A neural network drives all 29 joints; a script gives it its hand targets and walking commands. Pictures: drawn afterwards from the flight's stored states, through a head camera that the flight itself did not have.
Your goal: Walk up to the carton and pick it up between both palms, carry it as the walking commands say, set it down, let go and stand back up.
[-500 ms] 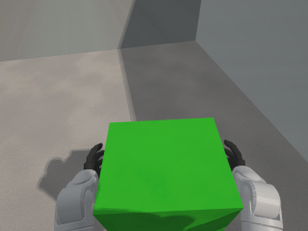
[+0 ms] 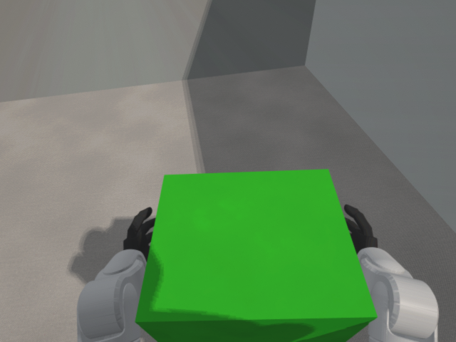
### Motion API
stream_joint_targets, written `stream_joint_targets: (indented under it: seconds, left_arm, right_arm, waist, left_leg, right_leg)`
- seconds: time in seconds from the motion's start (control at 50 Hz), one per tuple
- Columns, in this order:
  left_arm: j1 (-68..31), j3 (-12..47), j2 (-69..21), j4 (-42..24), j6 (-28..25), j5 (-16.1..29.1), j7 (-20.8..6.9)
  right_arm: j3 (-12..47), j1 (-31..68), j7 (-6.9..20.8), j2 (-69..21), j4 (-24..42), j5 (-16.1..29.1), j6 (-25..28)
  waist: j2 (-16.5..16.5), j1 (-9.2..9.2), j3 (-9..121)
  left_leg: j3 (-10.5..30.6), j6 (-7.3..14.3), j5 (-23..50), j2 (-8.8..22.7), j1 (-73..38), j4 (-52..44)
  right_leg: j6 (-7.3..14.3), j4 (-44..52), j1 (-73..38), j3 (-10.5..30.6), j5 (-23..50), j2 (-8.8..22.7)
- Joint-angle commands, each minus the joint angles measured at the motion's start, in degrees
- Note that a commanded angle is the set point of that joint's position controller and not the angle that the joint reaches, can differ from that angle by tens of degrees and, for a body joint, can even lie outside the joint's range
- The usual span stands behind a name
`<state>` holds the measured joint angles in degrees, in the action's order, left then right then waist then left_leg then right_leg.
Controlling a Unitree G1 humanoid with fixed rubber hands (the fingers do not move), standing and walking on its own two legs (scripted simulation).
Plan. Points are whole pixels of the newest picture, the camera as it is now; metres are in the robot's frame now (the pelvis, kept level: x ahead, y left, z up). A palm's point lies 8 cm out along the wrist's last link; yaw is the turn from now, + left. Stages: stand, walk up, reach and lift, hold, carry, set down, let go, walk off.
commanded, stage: carry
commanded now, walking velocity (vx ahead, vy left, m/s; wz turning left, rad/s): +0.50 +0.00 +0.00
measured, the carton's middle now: (248, 276) +0.25 -0.01 +0.02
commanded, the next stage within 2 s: none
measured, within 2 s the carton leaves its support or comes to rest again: neither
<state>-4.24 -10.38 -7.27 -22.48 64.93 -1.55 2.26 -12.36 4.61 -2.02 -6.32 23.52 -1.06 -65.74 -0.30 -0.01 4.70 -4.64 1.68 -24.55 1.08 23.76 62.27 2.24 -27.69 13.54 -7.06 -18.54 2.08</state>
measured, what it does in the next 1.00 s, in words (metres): walks ahead: left foot, then right foot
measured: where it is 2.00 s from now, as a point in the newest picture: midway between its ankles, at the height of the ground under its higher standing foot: outside the picture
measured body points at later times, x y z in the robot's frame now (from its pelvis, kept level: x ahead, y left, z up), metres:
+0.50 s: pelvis +0.25 +0.02 +0.00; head +0.28 +0.02 +0.44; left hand +0.53 +0.19 +0.06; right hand +0.53 -0.15 +0.06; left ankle +0.16 +0.14 -0.74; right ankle +0.30 -0.08 -0.74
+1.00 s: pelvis +0.35 +0.04 +0.00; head +0.36 +0.04 +0.45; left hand +0.63 +0.20 +0.07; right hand +0.62 -0.14 +0.07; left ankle +0.22 +0.14 -0.73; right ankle +0.30 -0.08 -0.73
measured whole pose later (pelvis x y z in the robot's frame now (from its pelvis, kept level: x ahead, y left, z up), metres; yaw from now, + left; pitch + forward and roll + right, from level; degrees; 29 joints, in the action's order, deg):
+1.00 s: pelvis +0.35 +0.04 +0.00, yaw -1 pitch +8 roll -1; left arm -5.6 -10.7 -7.3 -21.9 65.1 -1.5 3.2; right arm -13.4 6.5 -2.4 -6.6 21.8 -0.4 -65.4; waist -1.2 -0.1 7.8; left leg -5.5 -1.2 -19.2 2.5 9.7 25.0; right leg 1.4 -29.2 19.2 -6.9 -13.8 1.3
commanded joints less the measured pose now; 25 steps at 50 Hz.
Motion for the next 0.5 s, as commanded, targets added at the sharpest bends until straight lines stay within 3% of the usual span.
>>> stream_joint_targets:
  seconds: [0.0,0.04,0.08,0.1,0.12,0.14,0.16,0.18,0.2,0.22,0.26,0.28,0.3,0.34,0.38,0.4,0.42,0.46,0.48]
  left_arm:
    - [-28.91,43.29,-41.97,-2.99,1.54,16.66,-12.27]
    - [-26.02,42.0,-41.43,-2.26,1.71,16.22,-12.37]
    - [-28.63,42.64,-42.0,-3.34,1.72,16.81,-12.58]
    - [-29.31,42.72,-41.3,-3.84,1.8,16.93,-12.59]
    - [-29.18,42.37,-40.77,-3.7,1.97,16.56,-12.67]
    - [-30.35,42.39,-40.17,-3.94,1.99,16.1,-12.49]
    - [-28.9,42.6,-40.3,-4.12,2.24,16.12,-12.4]
    - [-28.44,43.23,-40.67,-2.59,2.09,16.29,-12.28]
    - [-33.74,45.5,-42.54,-6.32,1.14,18.64,-11.9]
    - [-33.14,45.35,-43.93,-6.36,0.54,18.66,-11.65]
    - [-32.36,45.54,-46.2,-9.88,-0.69,19.37,-11.05]
    - [-32.69,46.12,-46.66,-11.37,-1.07,19.45,-10.67]
    - [-31.51,46.53,-46.41,-12.7,-1.54,19.49,-10.5]
    - [-27.19,45.62,-45.13,-10.47,-1.3,18.71,-10.24]
    - [-25.73,45.81,-44.82,-9.6,-1.06,18.96,-10.53]
    - [-24.85,45.61,-44.58,-8.64,-0.99,18.8,-10.71]
    - [-26.16,45.52,-44.47,-8.99,-0.9,19.16,-11.14]
    - [-27.46,44.55,-43.78,-7.62,-0.16,18.69,-11.66]
    - [-26.3,43.87,-43.84,-5.14,0.49,18.2,-12.03]
  right_arm:
    - [46.07,25.36,12.5,-42.17,-1.69,14.83,-2.34]
    - [46.07,24.02,12.34,-41.95,-1.72,14.46,-2.66]
    - [45.6,25.36,12.49,-42.25,-1.11,14.69,-2.72]
    - [45.32,25.8,12.56,-42.75,-1.43,14.97,-2.76]
    - [44.88,25.2,12.44,-42.41,-1.89,14.9,-2.64]
    - [44.19,25.11,12.44,-42.17,-2.42,15.04,-2.49]
    - [43.48,25.21,12.52,-41.28,-2.46,14.98,-2.31]
    - [41.94,23.08,12.78,-39.7,-3.9,14.15,-1.95]
    - [42.59,25.44,12.82,-40.88,-1.85,15.54,-1.33]
    - [44.24,27.48,12.87,-42.53,0.96,16.81,-1.07]
    - [46.22,28.89,12.4,-44.89,6.33,18.03,0.17]
    - [45.97,28.67,12.25,-45.38,7.18,18.19,0.53]
    - [46.12,28.24,12.01,-44.99,8.79,18.46,1.13]
    - [45.95,25.41,11.74,-43.67,7.84,17.72,1.12]
    - [45.94,23.88,11.68,-42.9,7.57,16.59,1.12]
    - [45.77,23.35,11.83,-42.41,7.0,16.14,0.88]
    - [46.38,23.7,11.94,-42.5,6.85,15.99,0.71]
    - [46.3,23.32,12.06,-42.51,4.7,15.53,-0.07]
    - [46.08,23.88,11.97,-42.35,3.6,15.03,-0.58]
  waist:
    - [7.97,1.93,1.39]
    - [11.02,1.7,4.15]
    - [13.78,1.53,3.91]
    - [12.91,0.68,5.49]
    - [10.64,-0.24,9.41]
    - [2.38,-1.45,14.29]
    - [-17.31,-0.83,18.05]
    - [-19.53,-0.31,17.48]
    - [-14.66,-0.64,17.0]
    - [-8.27,-0.7,17.49]
    - [-8.59,-0.38,20.14]
    - [-9.77,-0.15,21.65]
    - [-9.78,-0.28,21.81]
    - [-8.8,-0.17,22.72]
    - [-10.76,-0.25,21.21]
    - [-10.03,0.23,20.91]
    - [-5.75,0.18,19.73]
    - [-1.12,-0.15,19.56]
    - [4.33,-0.16,18.36]
  left_leg:
    - [2.6,-1.81,3.34,2.91,12.62,-12.98]
    - [0.09,-1.93,6.81,1.82,7.47,-21.37]
    - [-5.09,-2.03,10.92,-1.44,0.07,-28.55]
    - [-6.91,-1.38,13.73,-2.6,-6.59,-33.27]
    - [-6.89,-0.67,14.9,-3.68,-16.52,-37.18]
    - [2.63,0.78,21.78,3.36,-28.8,-40.42]
    - [21.81,6.28,47.22,17.48,-39.92,-41.26]
    - [25.84,10.35,62.87,21.26,-41.98,-40.01]
    - [24.55,12.49,67.17,22.62,-40.41,-39.87]
    - [20.14,10.13,67.73,21.17,-40.63,-39.69]
    - [14.45,6.94,77.68,18.03,-48.33,-37.67]
    - [13.16,6.85,78.56,17.41,-50.52,-36.29]
    - [11.67,6.57,78.88,16.67,-51.31,-36.11]
    - [6.02,5.29,68.81,14.69,-44.52,-36.6]
    - [1.35,3.38,60.81,12.07,-35.39,-36.43]
    - [-1.41,1.88,57.08,10.14,-31.46,-34.34]
    - [-1.85,0.17,50.14,8.06,-26.8,-33.32]
    - [-2.36,-2.23,34.6,4.77,-15.65,-30.51]
    - [-2.01,-2.88,20.15,3.64,-10.9,-29.35]
  right_leg:
    - [9.14,18.34,-9.68,17.96,11.41,17.15]
    - [7.09,15.44,-11.0,12.16,17.6,14.58]
    - [4.38,12.46,-7.95,5.84,22.73,11.84]
    - [3.29,7.77,-6.45,3.76,27.35,11.64]
    - [0.72,-1.11,-4.02,0.53,33.77,8.84]
    - [-3.27,-13.98,3.9,-2.43,30.12,5.93]
    - [-6.01,-27.16,17.37,-3.92,3.6,-1.02]
    - [-5.09,-34.39,22.55,2.17,-12.99,-3.1]
    - [-3.89,-38.01,24.75,4.89,-11.68,-2.01]
    - [-3.37,-36.73,25.78,4.84,-8.06,-0.69]
    - [-4.02,-28.31,31.02,4.01,-4.98,-0.51]
    - [-4.16,-22.47,31.44,3.93,-4.81,-0.53]
    - [-4.53,-16.9,30.85,2.6,-3.62,-1.32]
    - [-4.53,-7.29,20.64,1.81,4.93,-1.5]
    - [-3.94,-0.48,10.66,-1.76,12.14,-2.51]
    - [-3.57,4.74,4.64,-3.5,19.29,-2.75]
    - [-2.68,8.08,-0.68,-2.56,25.78,-1.92]
    - [0.84,3.28,-11.13,4.14,49.02,4.57]
    - [2.1,0.6,-13.87,8.23,62.96,9.5]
